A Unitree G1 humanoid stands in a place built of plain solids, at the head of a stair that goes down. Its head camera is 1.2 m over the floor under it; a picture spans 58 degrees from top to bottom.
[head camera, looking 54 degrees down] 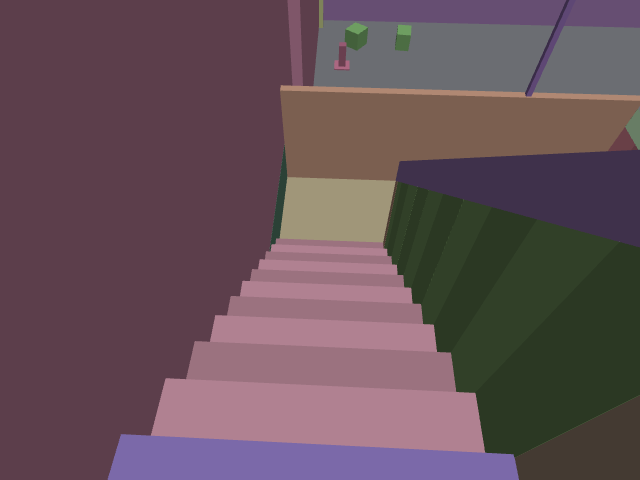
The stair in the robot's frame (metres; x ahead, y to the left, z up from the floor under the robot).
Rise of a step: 0.21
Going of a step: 0.21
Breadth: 1.00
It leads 3 degrees to the right of straight ahead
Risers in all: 11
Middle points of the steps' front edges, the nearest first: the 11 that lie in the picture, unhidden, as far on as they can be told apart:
0.23 0.01 0.00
0.44 0.00 -0.21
0.66 -0.01 -0.41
0.87 -0.02 -0.62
1.09 -0.03 -0.83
1.30 -0.04 -1.04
1.52 -0.05 -1.25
1.73 -0.06 -1.45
1.95 -0.07 -1.66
2.16 -0.08 -1.87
2.38 -0.09 -2.08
